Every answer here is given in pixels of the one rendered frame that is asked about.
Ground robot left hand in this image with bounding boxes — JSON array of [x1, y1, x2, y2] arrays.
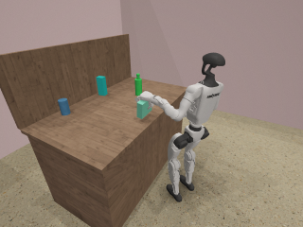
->
[[135, 91, 154, 109]]

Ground table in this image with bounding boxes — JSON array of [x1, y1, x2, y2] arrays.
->
[[0, 34, 187, 227]]

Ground sponge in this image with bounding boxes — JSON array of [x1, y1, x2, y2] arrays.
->
[[136, 100, 152, 119]]

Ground right robot shin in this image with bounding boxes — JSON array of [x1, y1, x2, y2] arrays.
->
[[184, 151, 196, 184]]

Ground robot left forearm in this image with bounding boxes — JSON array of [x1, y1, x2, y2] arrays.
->
[[151, 95, 179, 119]]

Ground robot left foot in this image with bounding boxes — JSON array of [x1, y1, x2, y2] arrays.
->
[[166, 183, 182, 202]]

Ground robot right upper arm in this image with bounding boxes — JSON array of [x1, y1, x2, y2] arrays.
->
[[213, 81, 224, 111]]

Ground robot left upper arm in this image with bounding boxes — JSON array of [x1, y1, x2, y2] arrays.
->
[[172, 84, 203, 122]]

